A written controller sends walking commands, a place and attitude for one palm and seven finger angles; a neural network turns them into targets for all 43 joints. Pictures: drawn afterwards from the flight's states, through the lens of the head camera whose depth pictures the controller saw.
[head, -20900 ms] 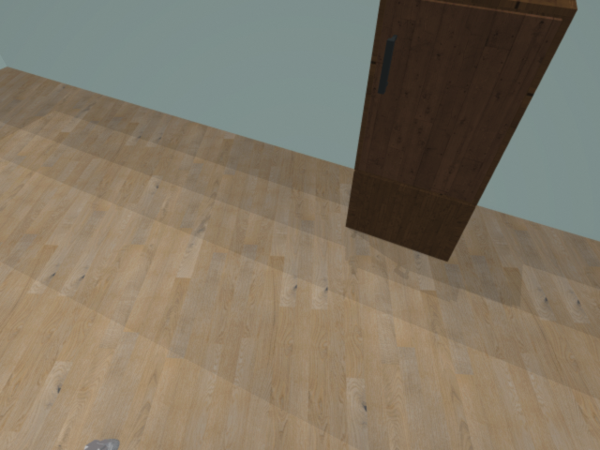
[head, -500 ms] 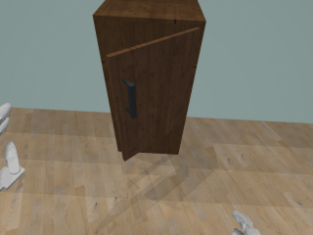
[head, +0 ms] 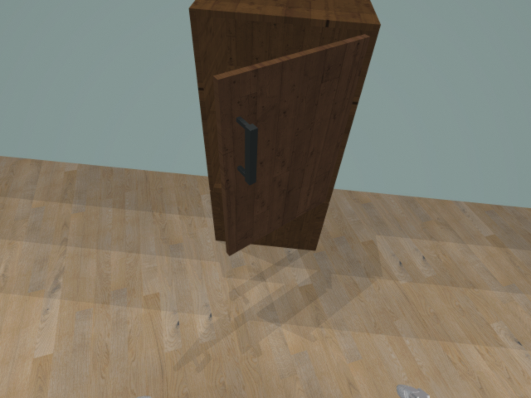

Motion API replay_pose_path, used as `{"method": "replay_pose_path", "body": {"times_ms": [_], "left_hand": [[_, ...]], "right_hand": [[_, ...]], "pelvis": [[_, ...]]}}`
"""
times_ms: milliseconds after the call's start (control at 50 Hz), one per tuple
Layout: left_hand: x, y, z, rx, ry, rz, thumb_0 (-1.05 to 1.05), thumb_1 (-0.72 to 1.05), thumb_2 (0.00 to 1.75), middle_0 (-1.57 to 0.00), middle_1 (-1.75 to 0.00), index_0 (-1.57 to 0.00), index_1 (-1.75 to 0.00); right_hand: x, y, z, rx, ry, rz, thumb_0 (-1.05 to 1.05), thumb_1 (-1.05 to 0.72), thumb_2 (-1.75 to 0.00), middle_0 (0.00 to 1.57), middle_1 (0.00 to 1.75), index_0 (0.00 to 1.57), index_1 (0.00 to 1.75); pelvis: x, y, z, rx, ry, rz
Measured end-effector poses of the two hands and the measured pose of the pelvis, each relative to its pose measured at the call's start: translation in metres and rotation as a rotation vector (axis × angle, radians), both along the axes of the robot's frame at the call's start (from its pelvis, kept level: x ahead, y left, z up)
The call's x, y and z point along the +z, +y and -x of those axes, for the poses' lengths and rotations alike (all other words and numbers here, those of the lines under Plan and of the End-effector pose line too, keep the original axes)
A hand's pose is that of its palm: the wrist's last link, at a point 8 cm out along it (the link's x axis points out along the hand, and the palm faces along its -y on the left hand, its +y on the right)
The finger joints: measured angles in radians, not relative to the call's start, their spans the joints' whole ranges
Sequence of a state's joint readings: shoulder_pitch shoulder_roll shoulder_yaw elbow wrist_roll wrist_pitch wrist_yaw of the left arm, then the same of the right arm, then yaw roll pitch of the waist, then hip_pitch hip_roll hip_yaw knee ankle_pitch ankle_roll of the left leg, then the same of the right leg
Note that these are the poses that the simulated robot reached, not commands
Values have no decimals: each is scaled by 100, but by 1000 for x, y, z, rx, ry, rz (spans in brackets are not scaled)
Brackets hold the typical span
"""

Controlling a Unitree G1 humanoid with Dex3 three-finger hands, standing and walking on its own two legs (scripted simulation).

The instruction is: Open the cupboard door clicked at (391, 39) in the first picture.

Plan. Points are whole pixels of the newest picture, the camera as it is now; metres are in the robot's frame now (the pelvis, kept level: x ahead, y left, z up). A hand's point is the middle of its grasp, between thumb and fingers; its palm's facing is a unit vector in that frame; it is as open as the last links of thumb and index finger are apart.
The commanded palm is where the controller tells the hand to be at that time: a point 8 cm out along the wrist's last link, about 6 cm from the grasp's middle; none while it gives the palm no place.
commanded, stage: let the arm hang, fingers relaxed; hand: left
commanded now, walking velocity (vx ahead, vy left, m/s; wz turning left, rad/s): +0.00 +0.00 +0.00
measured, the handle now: (245, 151) +0.61 +0.07 +0.02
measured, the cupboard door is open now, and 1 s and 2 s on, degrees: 42 42 42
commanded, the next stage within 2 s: look to check the result in 0.84 s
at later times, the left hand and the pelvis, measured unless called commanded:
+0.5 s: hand out of the picture -0.10 +0.17 -0.17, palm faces +0.07 -0.98 -0.20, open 7.4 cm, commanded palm none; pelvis -0.01 +0.00 +0.00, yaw +1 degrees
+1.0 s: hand out of the picture -0.03 +0.15 -0.17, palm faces +0.08 -0.98 -0.16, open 7.4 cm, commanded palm none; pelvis +0.01 -0.01 +0.01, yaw +1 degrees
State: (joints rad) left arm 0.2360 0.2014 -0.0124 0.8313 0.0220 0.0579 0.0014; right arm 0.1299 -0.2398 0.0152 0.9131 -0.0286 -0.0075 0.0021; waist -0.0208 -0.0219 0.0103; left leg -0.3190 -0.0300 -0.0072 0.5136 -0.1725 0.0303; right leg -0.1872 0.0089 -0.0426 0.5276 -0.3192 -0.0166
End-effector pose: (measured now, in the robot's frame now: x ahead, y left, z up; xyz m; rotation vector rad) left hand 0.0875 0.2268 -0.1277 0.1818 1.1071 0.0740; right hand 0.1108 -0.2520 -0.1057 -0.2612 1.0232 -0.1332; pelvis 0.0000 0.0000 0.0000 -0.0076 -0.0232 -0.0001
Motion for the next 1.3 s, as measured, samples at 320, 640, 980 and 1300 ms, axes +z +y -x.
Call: {"method": "replay_pose_path", "body": {"times_ms": [320,640,980,1300], "left_hand": [[0,7,214,200,570,-25,0,93,90,-20,-30,-20,-29],[-18,-30,139,164,337,37,0,91,90,-20,-30,-20,-29],[-17,-32,121,171,353,30,0,91,90,-20,-30,-20,-29],[-13,-37,111,174,373,21,0,91,90,-20,-30,-20,-29]], "right_hand": [[-33,41,159,-122,485,-83,1,-90,-89,20,30,20,30],[-44,57,147,-137,397,-158,1,-90,-89,20,30,20,30],[-38,44,136,-141,431,-128,0,-90,-89,20,30,20,30],[-37,27,98,-108,399,-102,1,-91,-89,20,30,20,30]], "pelvis": [[6,7,13,16,-4,10],[3,-1,11,12,-13,0],[5,-9,-6,17,-4,-4],[7,-14,-22,15,-9,-11]]}}
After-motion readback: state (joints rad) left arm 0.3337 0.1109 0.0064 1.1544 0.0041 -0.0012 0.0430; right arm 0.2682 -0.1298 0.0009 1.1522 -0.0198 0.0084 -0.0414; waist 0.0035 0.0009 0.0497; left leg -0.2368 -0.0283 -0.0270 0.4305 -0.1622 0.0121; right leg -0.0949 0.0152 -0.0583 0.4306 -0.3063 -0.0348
